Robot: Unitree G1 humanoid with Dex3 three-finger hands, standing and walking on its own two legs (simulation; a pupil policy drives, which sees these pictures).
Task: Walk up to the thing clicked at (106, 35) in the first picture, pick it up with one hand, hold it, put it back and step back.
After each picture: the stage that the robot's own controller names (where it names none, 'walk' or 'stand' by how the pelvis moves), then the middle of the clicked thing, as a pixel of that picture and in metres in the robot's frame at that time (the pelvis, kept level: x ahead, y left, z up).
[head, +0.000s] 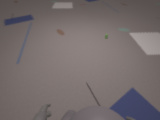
stand; (106, 36) +2.01 -0.46 -0.72
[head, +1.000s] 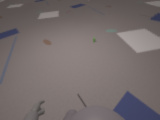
walk; (94, 40) +1.89 -0.03 -0.69
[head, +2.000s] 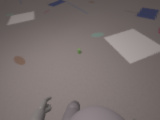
walk; (79, 51) +1.28 +0.26 -0.71
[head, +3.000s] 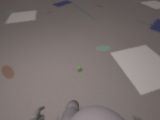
walk; (79, 69) +0.81 +0.19 -0.71
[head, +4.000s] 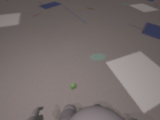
walk; (72, 86) +0.49 +0.18 -0.70
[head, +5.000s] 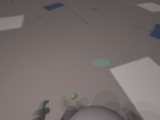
stand; (72, 96) +0.34 +0.18 -0.71
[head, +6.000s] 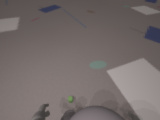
stand; (70, 99) +0.32 +0.20 -0.72
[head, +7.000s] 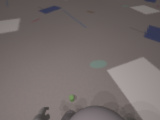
stand; (71, 98) +0.34 +0.19 -0.73
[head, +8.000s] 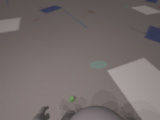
stand; (71, 99) +0.33 +0.19 -0.73
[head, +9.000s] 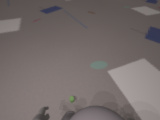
stand; (71, 99) +0.33 +0.18 -0.73
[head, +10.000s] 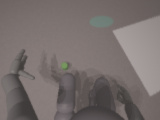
go down; (64, 66) +0.40 +0.21 -0.41
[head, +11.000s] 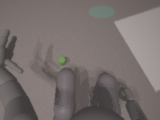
go down; (62, 61) +0.41 +0.24 -0.31
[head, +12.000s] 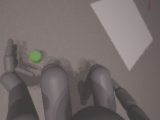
close in; (35, 57) +0.37 +0.28 -0.22
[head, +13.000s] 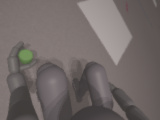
close; (26, 57) +0.38 +0.28 -0.21
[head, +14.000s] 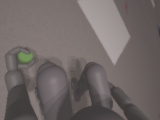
lift; (25, 57) +0.37 +0.28 -0.22
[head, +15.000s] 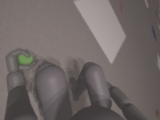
lift; (25, 60) +0.36 +0.27 -0.23
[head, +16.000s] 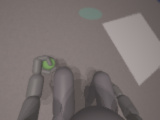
lift; (48, 65) +0.31 +0.28 -0.11
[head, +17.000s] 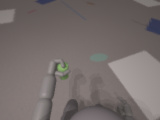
lift; (63, 71) +0.33 +0.17 +0.04
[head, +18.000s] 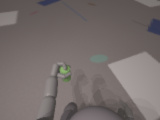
hold; (65, 73) +0.32 +0.17 +0.00
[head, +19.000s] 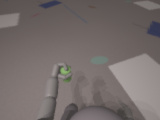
hold; (66, 74) +0.32 +0.17 +0.01
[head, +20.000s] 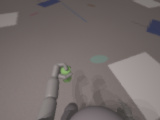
hold; (66, 74) +0.32 +0.17 +0.00
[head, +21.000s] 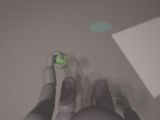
crouch; (62, 62) +0.39 +0.20 -0.08
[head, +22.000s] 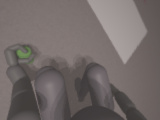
lower; (26, 55) +0.39 +0.29 -0.22
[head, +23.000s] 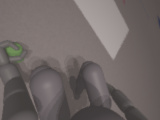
lower; (16, 53) +0.41 +0.30 -0.22
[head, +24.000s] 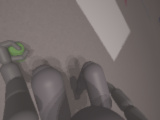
lower; (18, 53) +0.40 +0.30 -0.22
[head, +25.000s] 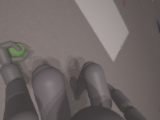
lower; (18, 53) +0.40 +0.30 -0.22
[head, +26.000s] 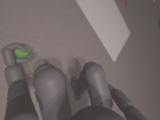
loosen; (22, 55) +0.39 +0.29 -0.22
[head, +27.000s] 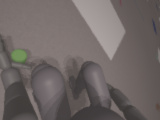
withdraw; (19, 57) +0.38 +0.28 -0.23
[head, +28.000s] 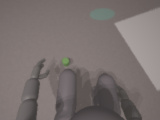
walk; (65, 62) +0.42 +0.22 -0.34
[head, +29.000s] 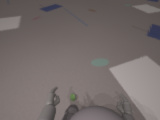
stand; (72, 97) +0.35 +0.16 -0.66
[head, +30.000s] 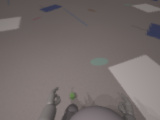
stand; (72, 96) +0.37 +0.18 -0.66
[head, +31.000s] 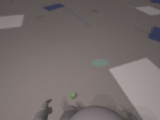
stand; (73, 95) +0.37 +0.17 -0.70
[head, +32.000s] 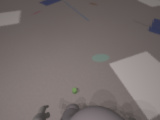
walk; (74, 90) +0.39 +0.15 -0.71
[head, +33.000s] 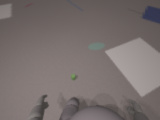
walk; (73, 77) +0.53 +0.21 -0.69
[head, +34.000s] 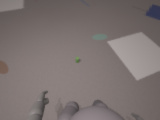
walk; (77, 59) +0.85 +0.19 -0.69
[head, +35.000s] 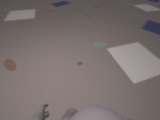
stand; (79, 62) +1.00 +0.17 -0.71
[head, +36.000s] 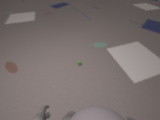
stand; (79, 63) +1.00 +0.17 -0.73
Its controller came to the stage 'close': yes
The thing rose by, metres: 0.71
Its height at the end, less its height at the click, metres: +0.00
